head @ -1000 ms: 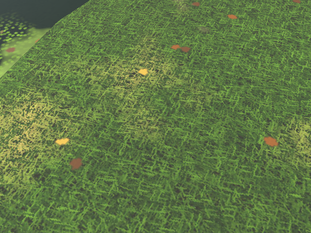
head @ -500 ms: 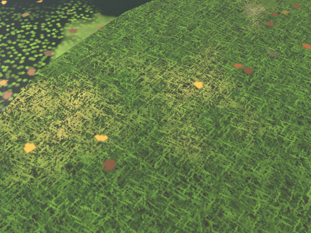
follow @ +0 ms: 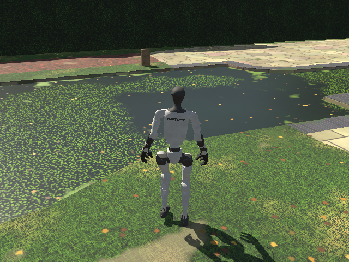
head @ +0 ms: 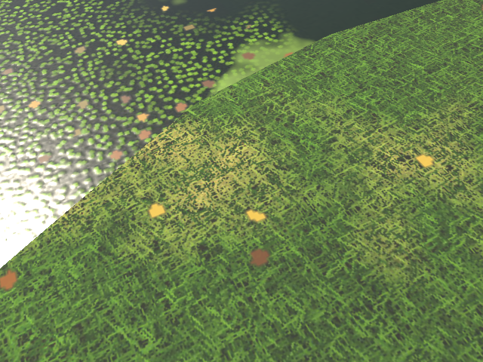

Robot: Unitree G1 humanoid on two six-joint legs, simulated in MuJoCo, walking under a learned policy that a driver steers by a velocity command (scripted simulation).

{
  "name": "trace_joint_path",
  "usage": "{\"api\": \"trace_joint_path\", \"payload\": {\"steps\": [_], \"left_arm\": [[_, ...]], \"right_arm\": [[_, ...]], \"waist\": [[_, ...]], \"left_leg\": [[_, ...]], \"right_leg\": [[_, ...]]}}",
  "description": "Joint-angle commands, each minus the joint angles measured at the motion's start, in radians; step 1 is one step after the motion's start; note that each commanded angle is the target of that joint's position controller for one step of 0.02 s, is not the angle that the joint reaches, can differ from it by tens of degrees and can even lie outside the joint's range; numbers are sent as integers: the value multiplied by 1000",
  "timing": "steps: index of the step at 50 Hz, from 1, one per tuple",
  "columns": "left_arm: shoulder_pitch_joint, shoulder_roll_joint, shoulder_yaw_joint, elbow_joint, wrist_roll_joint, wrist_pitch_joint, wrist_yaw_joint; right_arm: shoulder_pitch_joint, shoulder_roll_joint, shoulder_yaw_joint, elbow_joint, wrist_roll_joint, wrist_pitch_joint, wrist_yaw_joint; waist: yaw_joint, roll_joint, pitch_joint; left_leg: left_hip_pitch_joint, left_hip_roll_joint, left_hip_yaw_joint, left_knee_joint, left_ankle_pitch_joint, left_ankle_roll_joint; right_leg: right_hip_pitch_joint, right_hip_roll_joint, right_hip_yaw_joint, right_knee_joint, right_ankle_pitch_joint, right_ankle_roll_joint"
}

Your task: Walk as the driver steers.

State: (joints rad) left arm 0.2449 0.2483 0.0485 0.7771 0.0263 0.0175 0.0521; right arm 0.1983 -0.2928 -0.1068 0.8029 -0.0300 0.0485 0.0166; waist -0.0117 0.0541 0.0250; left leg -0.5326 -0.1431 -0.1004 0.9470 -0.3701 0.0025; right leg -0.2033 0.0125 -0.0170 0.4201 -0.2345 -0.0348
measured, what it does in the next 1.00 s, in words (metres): steps on the spot, turning left: left foot, then right foot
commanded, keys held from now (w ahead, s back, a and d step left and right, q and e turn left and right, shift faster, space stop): q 0.86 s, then no key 0.14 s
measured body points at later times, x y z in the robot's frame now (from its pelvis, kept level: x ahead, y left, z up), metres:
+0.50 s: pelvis -0.02 +0.04 +0.00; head +0.01 +0.08 +0.44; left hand +0.00 +0.34 -0.13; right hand +0.20 -0.19 -0.09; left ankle -0.04 +0.11 -0.74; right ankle +0.01 -0.10 -0.67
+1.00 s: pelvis +0.00 +0.01 +0.00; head +0.05 +0.00 +0.45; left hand -0.03 +0.31 -0.09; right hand +0.26 -0.17 -0.13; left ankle -0.09 +0.10 -0.68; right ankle +0.06 -0.06 -0.74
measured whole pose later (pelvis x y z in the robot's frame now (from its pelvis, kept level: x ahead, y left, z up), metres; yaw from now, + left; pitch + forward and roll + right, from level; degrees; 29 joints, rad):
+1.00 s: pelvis +0.00 +0.01 +0.00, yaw +35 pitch +0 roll +1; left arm 0.19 0.27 0.02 0.67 0.02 0.02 0.03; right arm 0.22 -0.34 -0.08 0.74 -0.02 0.05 0.01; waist -0.01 0.06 0.07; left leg -0.41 -0.15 -0.16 0.99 -0.45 -0.01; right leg -0.23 0.02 0.01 0.46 -0.23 -0.04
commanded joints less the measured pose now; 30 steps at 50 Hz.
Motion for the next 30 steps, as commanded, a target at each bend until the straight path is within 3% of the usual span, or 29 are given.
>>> {"api": "trace_joint_path", "payload": {"steps": [1, 6, 12, 14, 15, 16, 17, 18, 19, 20, 21, 22, 23, 24, 26, 30], "left_arm": [[-129, 109, 18, -118, 1, -23, -4], [45, 161, 39, -78, 0, -22, -7], [12, 204, 55, -80, 4, -16, -34], [5, 217, 59, -76, -3, -13, -40], [-10, 218, 59, -76, -12, -10, -41], [-2, 213, 59, -69, -17, -6, -43], [28, 173, 50, -79, -13, 0, -45], [-18, 88, 22, -164, -2, 9, -44], [-78, 133, 28, -157, 3, 24, -31], [-77, 137, 30, -148, -12, 29, -34], [-66, 146, 34, -133, -21, 24, -38], [-58, 165, 41, -129, -11, 21, -40], [-27, 174, 43, -112, 2, 22, -44], [-11, 172, 43, -106, 4, 25, -48], [-17, 156, 39, -111, -2, 30, -50], [-66, 146, 34, -132, -3, 38, -43]], "right_arm": [[82, -95, -22, -26, -2, 8, 20], [-48, -67, 3, -90, 9, 22, 34], [-75, -58, 21, -139, 29, 22, 40], [-61, -62, 21, -147, 29, 16, 36], [-34, -59, 21, -143, 22, 10, 31], [2, -68, 20, -133, 9, -2, 21], [47, -153, 1, -130, -9, -20, 10], [74, -307, -31, -147, 15, -27, 6], [155, -266, -34, -126, 30, -27, 6], [105, -210, -13, -124, 29, -25, 0], [22, -166, 2, -135, 25, -19, -7], [-28, -146, 10, -146, 30, -17, -14], [-41, -136, 14, -152, 30, -16, -18], [-29, -140, 14, -151, 29, -18, -16], [2, -159, 8, -144, 28, -23, -11], [51, -173, 3, -134, 21, -23, -11]], "waist": [[-48, -182, -18], [54, -197, -33], [57, -253, -57], [46, -257, -65], [18, -235, -72], [-11, -175, -84], [-23, 25, -110], [-14, 255, -86], [-87, 103, -125], [-45, 73, -71], [-6, 53, -20], [15, 73, -10], [23, 86, -32], [26, 70, -56], [18, 43, -67], [-9, 66, -40]], "left_leg": [[-37, 52, 34, 262, -2, -28], [-104, 100, 72, 74, -46, -74], [139, 110, 170, -196, -90, -25], [200, 103, 188, -304, -58, -1], [268, 95, 194, -415, 22, 15], [373, 94, 165, -560, 163, 30], [534, 255, -84, -667, 262, 67], [568, 532, -449, -633, 741, 230], [567, 527, -385, -596, 781, 317], [516, 465, -299, -600, 717, 305], [456, 387, -228, -621, 620, 257], [445, 335, -196, -629, 584, 221], [439, 305, -173, -624, 621, 215], [440, 297, -170, -620, 634, 214], [448, 297, -192, -622, 601, 219], [450, 298, -272, -631, 459, 234]], "right_leg": [[6, -222, 124, -150, 278, -140], [243, -279, 92, -78, 510, -176], [157, -301, 2, -15, 550, -154], [143, -313, -7, 30, 537, -135], [110, -306, -33, 81, 491, -106], [40, -290, -73, 167, 389, -52], [-148, -220, -145, 389, 115, 16], [-416, -34, -144, 550, -426, 75], [-410, -56, 3, 689, -432, 74], [-418, -66, 29, 723, -355, 68], [-404, -81, 47, 685, -260, 65], [-395, -82, 46, 658, -201, 66], [-365, -68, 35, 669, -163, 72], [-349, -56, 33, 677, -146, 76], [-354, -47, 37, 649, -134, 82], [-383, -34, 52, 547, -142, 86]]}}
